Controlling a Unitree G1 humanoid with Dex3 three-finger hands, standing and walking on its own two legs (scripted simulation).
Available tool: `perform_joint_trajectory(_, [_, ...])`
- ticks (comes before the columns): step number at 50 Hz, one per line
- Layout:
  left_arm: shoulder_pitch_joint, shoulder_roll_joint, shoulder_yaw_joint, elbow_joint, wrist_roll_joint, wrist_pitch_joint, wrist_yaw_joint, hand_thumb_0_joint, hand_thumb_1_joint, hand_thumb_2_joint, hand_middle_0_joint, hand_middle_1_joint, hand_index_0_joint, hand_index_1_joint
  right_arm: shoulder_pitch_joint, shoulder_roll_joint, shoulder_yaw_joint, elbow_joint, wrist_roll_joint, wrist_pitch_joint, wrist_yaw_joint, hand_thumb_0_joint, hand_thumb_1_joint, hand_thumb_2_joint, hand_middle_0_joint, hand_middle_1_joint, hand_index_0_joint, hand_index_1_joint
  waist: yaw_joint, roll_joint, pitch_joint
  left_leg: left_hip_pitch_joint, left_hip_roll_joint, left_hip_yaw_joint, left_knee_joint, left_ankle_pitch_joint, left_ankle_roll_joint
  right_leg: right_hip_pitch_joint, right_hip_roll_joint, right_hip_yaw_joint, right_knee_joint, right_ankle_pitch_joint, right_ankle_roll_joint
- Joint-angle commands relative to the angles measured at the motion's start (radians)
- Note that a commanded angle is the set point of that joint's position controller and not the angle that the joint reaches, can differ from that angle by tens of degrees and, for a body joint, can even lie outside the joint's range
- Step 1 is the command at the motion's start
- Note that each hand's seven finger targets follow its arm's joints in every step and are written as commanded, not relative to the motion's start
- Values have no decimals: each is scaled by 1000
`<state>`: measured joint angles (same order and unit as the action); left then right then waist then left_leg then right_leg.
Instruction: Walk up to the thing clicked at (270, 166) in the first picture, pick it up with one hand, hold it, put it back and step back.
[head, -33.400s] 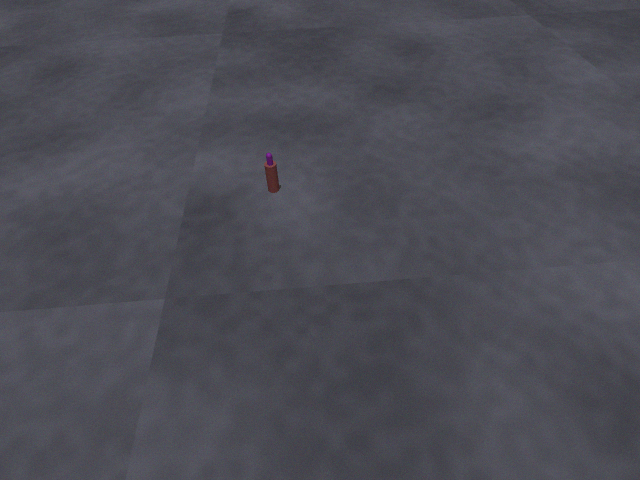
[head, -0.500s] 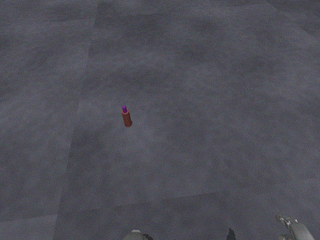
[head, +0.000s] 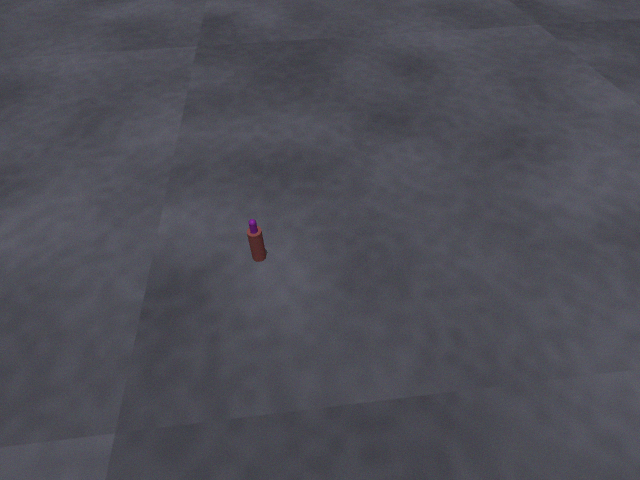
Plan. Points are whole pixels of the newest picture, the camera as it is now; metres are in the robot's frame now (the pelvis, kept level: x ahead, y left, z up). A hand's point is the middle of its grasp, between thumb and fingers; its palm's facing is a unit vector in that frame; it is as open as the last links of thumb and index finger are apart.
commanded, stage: step back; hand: left
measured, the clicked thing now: (255, 239) +1.05 +0.22 -0.66
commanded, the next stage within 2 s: stand in 0.40 s
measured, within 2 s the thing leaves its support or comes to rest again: neither
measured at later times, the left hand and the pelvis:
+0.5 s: hand out of the picture +0.14 +0.28 -0.15, palm faces +0.04 -0.94 -0.33, open 7.4 cm; pelvis +0.04 +0.02 +0.01, yaw +1 degrees
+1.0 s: hand out of the picture +0.08 +0.25 -0.14, palm faces +0.00 -0.94 -0.34, open 7.4 cm; pelvis +0.02 +0.00 +0.02, yaw +1 degrees
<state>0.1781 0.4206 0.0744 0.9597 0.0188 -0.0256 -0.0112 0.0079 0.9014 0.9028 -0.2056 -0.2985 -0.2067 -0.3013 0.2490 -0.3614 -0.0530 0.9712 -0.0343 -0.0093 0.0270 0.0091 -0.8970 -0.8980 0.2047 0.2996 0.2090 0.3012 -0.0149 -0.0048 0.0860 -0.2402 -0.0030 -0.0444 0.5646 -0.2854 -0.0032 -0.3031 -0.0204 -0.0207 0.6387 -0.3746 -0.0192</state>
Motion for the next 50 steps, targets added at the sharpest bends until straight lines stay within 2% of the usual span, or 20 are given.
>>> perform_joint_trajectory(1, [94,174,51,-11,11,-30,36,0,900,900,-200,-300,-200,-300,-124,-143,-15,-99,32,-7,-30,0,-900,-900,200,300,200,300,96,20,-136,-229,48,-103,73,35,51,333,-66,124,-245,148,-31])
perform_joint_trajectory(2, [71,236,63,-23,23,-33,40,0,900,900,-200,-300,-200,-300,-95,-118,-7,-101,35,-7,-35,0,-900,-900,200,300,200,300,82,-126,-129,-305,-47,-90,184,-119,15,320,-248,390,-354,45,-92])
perform_joint_trajectory(3, [-27,265,62,-50,19,-32,35,0,900,900,-200,-300,-200,-300,-59,-158,-20,-70,24,5,-44,0,-900,-900,200,300,200,300,57,-85,-106,-208,-19,-88,274,-276,9,131,-368,464,-400,-149,-175])
perform_joint_trajectory(4, [-124,272,60,-77,22,-29,32,0,900,900,-200,-300,-200,-300,-16,-203,-37,-41,18,7,-44,0,-900,-900,200,300,200,300,22,-109,-54,-130,22,-58,323,-290,-1,-10,-403,492,-402,-201,-233])
perform_joint_trajectory(5, [-153,245,55,-83,17,-27,28,0,900,900,-200,-300,-200,-300,12,-220,-40,-17,19,6,-41,0,-900,-900,200,300,200,300,7,-95,-15,-94,37,-61,286,-263,-6,-52,-358,425,-378,-173,-215])
perform_joint_trajectory(7, [-139,210,43,-77,14,-28,29,0,900,900,-200,-300,-200,-300,-9,-203,-31,-3,22,0,-34,0,-900,-900,200,300,200,300,21,-118,-16,-110,8,-52,226,-203,9,-6,-270,287,-336,-21,-162])
perform_joint_trajectory(9, [-140,209,43,-53,15,-27,26,0,900,900,-200,-300,-200,-300,-9,-177,-22,6,20,-10,-31,0,-900,-900,200,300,200,300,27,-159,-42,-80,18,-10,107,-145,5,45,-237,216,-279,136,-135])
perform_joint_trajectory(10, [-158,214,40,-53,11,-23,22,0,900,900,-200,-300,-200,-300,7,-173,-22,16,16,-16,-32,0,-900,-900,200,300,200,300,10,-166,-62,-13,8,24,10,-92,6,32,-225,185,-234,210,-123])
perform_joint_trajectory(12, [-154,176,26,-48,-2,-13,19,0,900,900,-200,-300,-200,-300,17,-173,-26,35,9,-28,-42,0,-900,-900,200,300,200,300,-3,-120,-105,82,21,-2,-163,145,10,68,-172,110,-120,415,-65])
perform_joint_trajectory(13, [-151,143,14,-53,-10,-10,18,0,900,900,-200,-300,-200,-300,0,-209,-37,31,0,-34,-47,0,-900,-900,200,300,200,300,3,-38,-128,101,103,-113,-172,332,36,53,-121,67,-45,417,-24])
perform_joint_trajectory(14, [-135,118,10,-48,-24,-5,20,0,900,900,-200,-300,-200,-300,-58,-235,-37,17,2,-40,-50,0,-900,-900,200,300,200,300,37,25,-143,74,190,-208,-182,391,76,63,-59,26,-33,297,4])
perform_joint_trajectory(15, [-132,137,14,-21,-25,0,21,0,900,900,-200,-300,-200,-300,-136,-273,-39,7,12,-37,-46,0,-900,-900,200,300,200,300,51,51,-124,-3,207,-215,-148,342,127,117,-31,20,-79,145,10])
perform_joint_trajectory(16, [-126,143,14,-5,-19,-7,26,0,900,900,-200,-300,-200,-300,-158,-247,-29,9,18,-35,-43,0,-900,-900,200,300,200,300,57,36,-127,-20,194,-177,-120,382,111,178,-55,35,-141,185,2])
perform_joint_trajectory(19, [-132,161,16,2,-18,-18,26,0,900,900,-200,-300,-200,-300,-123,-200,-15,27,25,-34,-50,0,-900,-900,200,300,200,300,31,53,-204,54,104,-48,-66,543,37,237,-110,56,-120,483,-25])
perform_joint_trajectory(20, [-96,113,-5,42,-28,-12,21,0,900,900,-200,-300,-200,-300,-106,-212,-11,41,24,-42,-50,0,-900,-900,200,300,200,300,27,69,-214,116,133,-77,-130,546,36,230,-105,64,-124,501,-21])
perform_joint_trajectory(23, [-126,109,-17,47,-27,-5,23,0,900,900,-200,-300,-200,-300,-176,-223,-13,41,27,-45,-48,0,-900,-900,200,300,200,300,34,92,-204,148,153,-92,-146,617,40,233,-95,47,-178,473,-8])
perform_joint_trajectory(27, [-140,126,-22,72,-17,-4,20,0,900,900,-200,-300,-200,-300,-190,-205,-4,55,29,-39,-47,0,-900,-900,200,300,200,300,24,54,-193,172,145,-65,-190,561,28,256,-102,52,-219,493,-2])
perform_joint_trajectory(39, [-147,136,-38,117,-9,-17,16,0,900,900,-200,-300,-200,-300,-242,-188,2,86,27,-22,-26,0,-900,-900,200,300,200,300,15,3,-91,119,121,-52,-305,167,16,209,-115,78,-377,240,12])
perform_joint_trajectory(48, [-135,152,-36,119,-12,-25,17,0,900,900,-200,-300,-200,-300,-222,-189,4,105,24,-25,-22,0,-900,-900,200,300,200,300,15,6,-143,146,126,-45,-300,206,13,229,-126,90,-377,302,3])
perform_joint_trajectory(50, [-123,142,-40,124,-10,-22,16,0,900,900,-200,-300,-200,-300,-227,-182,8,108,25,-25,-21,0,-900,-900,200,300,200,300,20,6,-114,129,125,-51,-308,186,10,209,-118,83,-381,261,4])
